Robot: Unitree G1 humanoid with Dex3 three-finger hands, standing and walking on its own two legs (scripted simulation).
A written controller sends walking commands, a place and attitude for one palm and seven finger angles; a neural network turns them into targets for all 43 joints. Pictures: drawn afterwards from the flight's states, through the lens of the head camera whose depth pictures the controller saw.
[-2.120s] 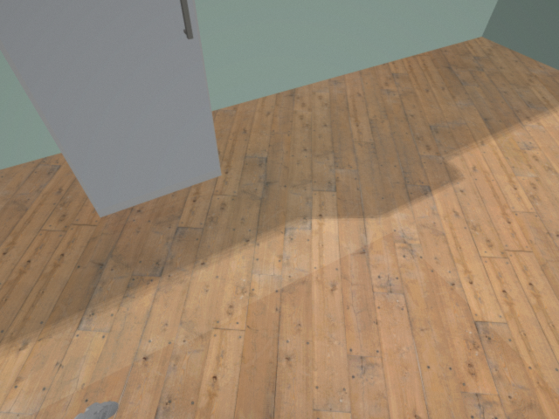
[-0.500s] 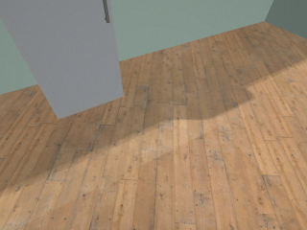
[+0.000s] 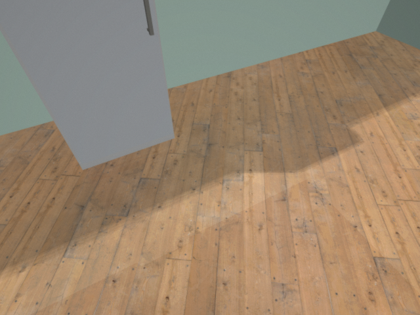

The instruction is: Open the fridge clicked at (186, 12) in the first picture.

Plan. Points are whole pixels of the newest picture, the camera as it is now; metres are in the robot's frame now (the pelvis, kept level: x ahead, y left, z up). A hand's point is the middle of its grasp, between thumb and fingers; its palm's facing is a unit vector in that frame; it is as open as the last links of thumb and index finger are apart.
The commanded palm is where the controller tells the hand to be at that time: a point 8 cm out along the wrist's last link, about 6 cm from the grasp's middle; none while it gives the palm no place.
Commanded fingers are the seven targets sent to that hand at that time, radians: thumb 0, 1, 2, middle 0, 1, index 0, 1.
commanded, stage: walk to a spot facing it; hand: right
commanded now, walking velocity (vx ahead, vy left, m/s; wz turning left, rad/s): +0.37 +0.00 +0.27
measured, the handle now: out of the picture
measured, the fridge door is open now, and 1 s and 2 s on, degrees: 0 0 0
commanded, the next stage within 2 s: turn to face it in 1.04 s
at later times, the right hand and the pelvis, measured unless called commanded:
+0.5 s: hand (278, 250) +0.32 -0.16 -0.18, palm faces -0.15 +0.97 -0.21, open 7.3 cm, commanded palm none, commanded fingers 0.00 -0.90 -0.90 0.20 0.30 0.20 0.30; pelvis +0.20 +0.02 -0.02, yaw +10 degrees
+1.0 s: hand (284, 220) +0.41 -0.18 -0.17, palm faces -0.20 +0.97 -0.13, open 7.4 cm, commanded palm none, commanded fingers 0.00 -0.90 -0.90 0.20 0.30 0.20 0.30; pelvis +0.42 -0.01 +0.01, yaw +18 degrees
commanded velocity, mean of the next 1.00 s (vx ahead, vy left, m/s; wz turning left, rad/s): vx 0.33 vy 0.00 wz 0.29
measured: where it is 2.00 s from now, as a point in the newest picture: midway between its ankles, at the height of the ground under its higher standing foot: (193, 227)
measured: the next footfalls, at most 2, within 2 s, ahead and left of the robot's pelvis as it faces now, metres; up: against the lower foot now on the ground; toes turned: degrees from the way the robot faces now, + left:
left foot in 0.44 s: +0.30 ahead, +0.09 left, +0.00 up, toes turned +17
right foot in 0.90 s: +0.54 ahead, -0.08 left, +0.00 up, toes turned +5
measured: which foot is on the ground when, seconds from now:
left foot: down 0.00-0.06, up 0.08-0.42, down 0.44-0.92, up 0.94-1.00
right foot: down 0.00-0.44, up 0.46-0.88, down 0.90-1.00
